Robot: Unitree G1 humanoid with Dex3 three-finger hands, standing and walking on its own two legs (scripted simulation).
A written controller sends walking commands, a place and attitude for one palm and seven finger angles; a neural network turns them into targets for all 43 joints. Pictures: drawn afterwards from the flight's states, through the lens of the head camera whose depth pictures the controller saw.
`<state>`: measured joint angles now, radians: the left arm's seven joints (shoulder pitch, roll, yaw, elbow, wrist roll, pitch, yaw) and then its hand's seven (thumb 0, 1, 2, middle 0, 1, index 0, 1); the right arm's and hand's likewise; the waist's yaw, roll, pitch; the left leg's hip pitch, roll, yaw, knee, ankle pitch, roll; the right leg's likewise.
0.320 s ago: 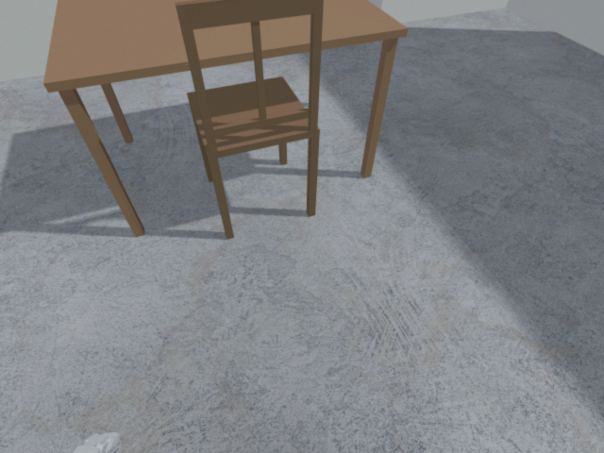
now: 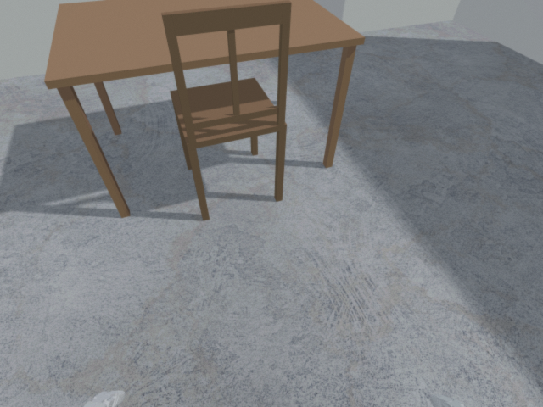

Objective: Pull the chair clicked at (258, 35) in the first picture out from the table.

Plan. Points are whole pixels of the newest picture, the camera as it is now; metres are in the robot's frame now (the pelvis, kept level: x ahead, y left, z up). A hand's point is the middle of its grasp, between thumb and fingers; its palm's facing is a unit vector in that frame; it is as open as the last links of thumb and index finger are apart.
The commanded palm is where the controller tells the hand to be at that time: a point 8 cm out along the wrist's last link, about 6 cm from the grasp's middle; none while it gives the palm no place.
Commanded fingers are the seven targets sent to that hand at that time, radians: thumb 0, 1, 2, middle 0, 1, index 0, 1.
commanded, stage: stand and wait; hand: left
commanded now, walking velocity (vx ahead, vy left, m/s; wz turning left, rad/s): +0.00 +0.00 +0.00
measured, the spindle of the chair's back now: (234, 75) +1.14 +0.21 -0.07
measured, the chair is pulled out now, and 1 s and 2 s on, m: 0.00 0.00 0.00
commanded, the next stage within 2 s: look at it before walking up in 0.50 s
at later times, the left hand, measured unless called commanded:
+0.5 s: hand out of the picture +0.06 +0.24 -0.15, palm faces -0.03 -0.94 -0.34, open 7.4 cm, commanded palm none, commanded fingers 0.00 0.90 0.90 -0.20 -0.30 -0.20 -0.30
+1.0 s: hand out of the picture +0.05 +0.24 -0.15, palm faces -0.03 -0.94 -0.33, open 7.4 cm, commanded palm none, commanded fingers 0.00 0.90 0.90 -0.20 -0.30 -0.20 -0.30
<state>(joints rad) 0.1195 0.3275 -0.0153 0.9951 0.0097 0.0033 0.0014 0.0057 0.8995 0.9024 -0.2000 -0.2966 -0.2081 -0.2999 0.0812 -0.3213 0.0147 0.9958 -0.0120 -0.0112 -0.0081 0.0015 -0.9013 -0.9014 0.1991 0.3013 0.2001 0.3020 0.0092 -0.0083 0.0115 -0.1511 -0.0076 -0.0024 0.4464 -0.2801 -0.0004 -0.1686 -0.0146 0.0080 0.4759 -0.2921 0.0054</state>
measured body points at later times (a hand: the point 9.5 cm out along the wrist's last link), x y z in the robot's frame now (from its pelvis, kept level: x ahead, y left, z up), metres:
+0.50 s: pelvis -0.02 -0.01 +0.00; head -0.01 -0.01 +0.45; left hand +0.06 +0.29 -0.13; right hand +0.05 -0.30 -0.13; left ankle -0.03 +0.12 -0.74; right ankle -0.02 -0.12 -0.74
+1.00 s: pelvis -0.02 -0.01 +0.01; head -0.02 -0.01 +0.46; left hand +0.05 +0.28 -0.13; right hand +0.05 -0.30 -0.13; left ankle -0.03 +0.12 -0.74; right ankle -0.02 -0.12 -0.74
